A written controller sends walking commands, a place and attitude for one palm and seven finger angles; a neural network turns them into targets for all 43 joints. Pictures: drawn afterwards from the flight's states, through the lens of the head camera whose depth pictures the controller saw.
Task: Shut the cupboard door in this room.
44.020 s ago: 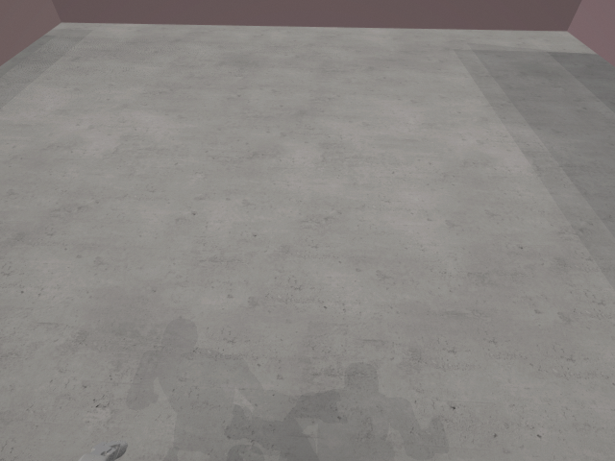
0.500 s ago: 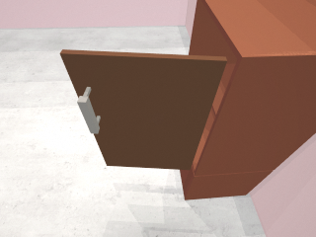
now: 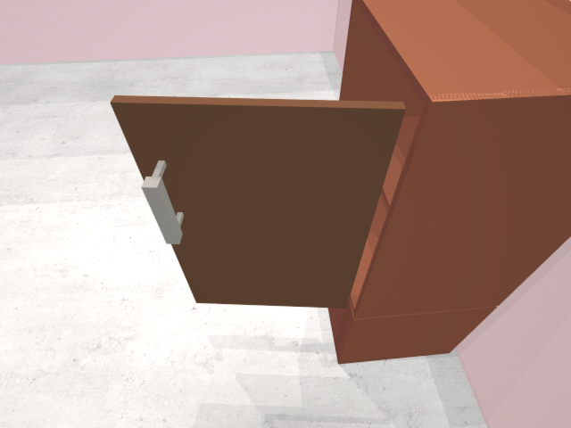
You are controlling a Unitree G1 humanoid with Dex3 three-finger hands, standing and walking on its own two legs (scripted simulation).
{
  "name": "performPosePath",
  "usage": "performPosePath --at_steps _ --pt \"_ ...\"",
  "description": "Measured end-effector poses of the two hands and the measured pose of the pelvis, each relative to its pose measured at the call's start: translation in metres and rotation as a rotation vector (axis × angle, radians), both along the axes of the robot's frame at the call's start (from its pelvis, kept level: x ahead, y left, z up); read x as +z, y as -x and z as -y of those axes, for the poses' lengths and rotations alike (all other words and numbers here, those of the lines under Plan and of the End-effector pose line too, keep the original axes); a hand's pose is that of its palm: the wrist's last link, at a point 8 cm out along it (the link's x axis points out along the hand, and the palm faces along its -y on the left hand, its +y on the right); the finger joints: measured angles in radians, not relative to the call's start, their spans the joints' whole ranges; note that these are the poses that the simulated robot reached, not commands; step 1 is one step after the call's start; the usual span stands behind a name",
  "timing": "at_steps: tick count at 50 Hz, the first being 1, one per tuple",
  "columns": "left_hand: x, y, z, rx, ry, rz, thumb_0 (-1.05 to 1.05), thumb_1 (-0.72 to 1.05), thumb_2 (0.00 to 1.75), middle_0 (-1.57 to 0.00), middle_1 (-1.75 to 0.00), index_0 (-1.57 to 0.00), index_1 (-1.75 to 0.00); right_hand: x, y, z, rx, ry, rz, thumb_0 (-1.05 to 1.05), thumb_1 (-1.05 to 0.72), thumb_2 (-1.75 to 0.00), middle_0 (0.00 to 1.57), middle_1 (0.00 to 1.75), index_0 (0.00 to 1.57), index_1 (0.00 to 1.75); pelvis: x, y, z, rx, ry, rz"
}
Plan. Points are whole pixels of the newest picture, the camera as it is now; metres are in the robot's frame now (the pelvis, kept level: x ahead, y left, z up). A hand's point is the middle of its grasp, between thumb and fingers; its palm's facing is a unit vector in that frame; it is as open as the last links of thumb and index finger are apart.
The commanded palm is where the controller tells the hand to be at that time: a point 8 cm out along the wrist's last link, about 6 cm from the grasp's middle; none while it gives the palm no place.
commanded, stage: look again from close up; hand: left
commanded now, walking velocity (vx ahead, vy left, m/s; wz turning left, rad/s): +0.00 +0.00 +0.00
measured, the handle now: (167, 203) +0.44 +0.23 +0.05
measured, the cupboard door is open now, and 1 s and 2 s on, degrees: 82 82 82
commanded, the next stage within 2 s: raise the hand and make a fist in 0.12 s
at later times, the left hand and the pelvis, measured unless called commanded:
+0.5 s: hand (187, 363) +0.20 +0.14 +0.01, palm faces +0.09 -1.00 -0.01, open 6.8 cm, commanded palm +0.10 +0.21 -0.05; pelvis -0.03 -0.01 -0.03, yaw +1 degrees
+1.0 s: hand (186, 395) +0.17 +0.15 -0.03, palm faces -0.09 -1.00 +0.02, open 4.4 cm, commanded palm +0.13 +0.22 -0.01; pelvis -0.05 -0.02 -0.08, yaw +1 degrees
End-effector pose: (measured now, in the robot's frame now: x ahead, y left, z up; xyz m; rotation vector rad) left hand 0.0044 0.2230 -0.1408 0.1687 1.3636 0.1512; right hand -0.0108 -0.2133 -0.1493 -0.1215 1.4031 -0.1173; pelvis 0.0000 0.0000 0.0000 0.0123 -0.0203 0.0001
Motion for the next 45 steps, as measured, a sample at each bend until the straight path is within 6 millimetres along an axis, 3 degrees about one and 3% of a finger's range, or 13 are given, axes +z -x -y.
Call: performPosePath --at_steps 12,14,18,21,24,26,28,32,34,36,38,41,45 --pt "-0.004 0.017 0.015 0.019 0.026 -0.049 0.01 0.91 0.89 -0.2 -0.3 -0.2 -0.3 0.003 -0.009 0.008 0.003 0.021 0.0 0.01 -0.92 -0.9 0.2 0.3 0.2 0.3 0.001 -0.003 0.004 0.002 0.008 -0.002" --pt "0.012 -0.007 0.002 0.095 -0.005 0.107 0.02 0.93 0.89 -0.21 -0.3 -0.21 -0.3 0.009 -0.019 0.016 0.007 0.07 0.106 0.02 -0.93 -0.9 0.2 0.3 0.2 0.3 -0.002 0.0 0.005 -0.006 0.008 -0.004" --pt "0.087 -0.089 -0.014 0.084 -0.1 0.644 0.04 0.96 0.89 -0.22 -0.31 -0.22 -0.31 0.021 -0.056 0.035 0.01 0.106 0.406 0.02 -0.93 -0.9 0.2 0.3 0.2 0.3 -0.006 0.004 0.006 0.015 0.002 -0.012" --pt "0.138 -0.144 -0.002 0.013 -0.082 0.991 0.03 0.95 0.89 -0.24 -0.34 -0.24 -0.34 0.029 -0.092 0.047 0.029 0.113 0.605 0.02 -0.92 -0.9 0.2 0.3 0.2 0.3 -0.013 0.014 0.005 0.036 0.006 -0.042" --pt "0.157 -0.168 0.021 -0.051 0.047 1.263 0.02 0.94 0.89 -0.28 -0.39 -0.28 -0.39 0.042 -0.124 0.055 0.051 0.124 0.761 0.01 -0.92 -0.9 0.2 0.3 0.2 0.3 -0.026 0.025 0.011 0.02 -0.002 -0.104" --pt "0.149 -0.164 0.034 -0.092 0.152 1.373 0.02 0.93 0.89 -0.31 -0.42 -0.31 -0.42 0.051 -0.14 0.059 0.08 0.132 0.825 0.01 -0.91 -0.9 0.2 0.3 0.2 0.3 -0.037 0.031 0.017 0.009 -0.01 -0.137" --pt "0.128 -0.149 0.039 -0.123 0.21 1.398 0.01 0.92 0.89 -0.34 -0.45 -0.34 -0.45 0.056 -0.155 0.062 0.121 0.146 0.866 0.01 -0.91 -0.9 0.2 0.3 0.2 0.3 -0.049 0.037 0.023 0.008 -0.012 -0.16" --pt "0.081 -0.102 0.027 -0.097 0.177 1.248 0.01 0.91 0.89 -0.42 -0.53 -0.42 -0.53 0.055 -0.18 0.063 0.196 0.161 0.915 0.01 -0.91 -0.9 0.2 0.3 0.2 0.3 -0.071 0.044 0.03 0.022 0.004 -0.182" --pt "0.074 -0.08 0.013 -0.064 0.109 1.197 0.02 0.91 0.89 -0.46 -0.57 -0.46 -0.57 0.049 -0.189 0.058 0.22 0.152 0.933 0.01 -0.91 -0.9 0.2 0.3 0.2 0.3 -0.079 0.047 0.03 0.032 0.017 -0.189" --pt "0.085 -0.069 0.001 -0.051 0.035 1.231 0.02 0.9 0.89 -0.49 -0.61 -0.49 -0.61 0.041 -0.194 0.05 0.239 0.134 0.944 0.01 -0.91 -0.9 0.2 0.3 0.2 0.3 -0.085 0.049 0.031 0.041 0.032 -0.198" --pt "0.107 -0.071 -0.005 -0.065 -0.01 1.341 0.03 0.9 0.9 -0.53 -0.65 -0.53 -0.65 0.029 -0.195 0.039 0.25 0.107 0.945 0.01 -0.91 -0.9 0.2 0.3 0.2 0.3 -0.09 0.051 0.03 0.048 0.046 -0.204" --pt "0.137 -0.091 0.003 -0.138 0.022 1.516 0.03 0.91 0.9 -0.58 -0.71 -0.58 -0.71 0.01 -0.187 0.023 0.242 0.061 0.925 0.01 -0.91 -0.9 0.2 0.3 0.2 0.3 -0.095 0.054 0.027 0.051 0.061 -0.206" --pt "0.138 -0.132 0.024 -0.269 0.181 1.463 0.02 0.91 0.9 -0.65 -0.79 -0.65 -0.79 -0.007 -0.161 0.01 0.162 0.016 0.843 0.01 -0.9 -0.9 0.2 0.3 0.2 0.3 -0.092 0.056 0.023 0.039 0.055 -0.212"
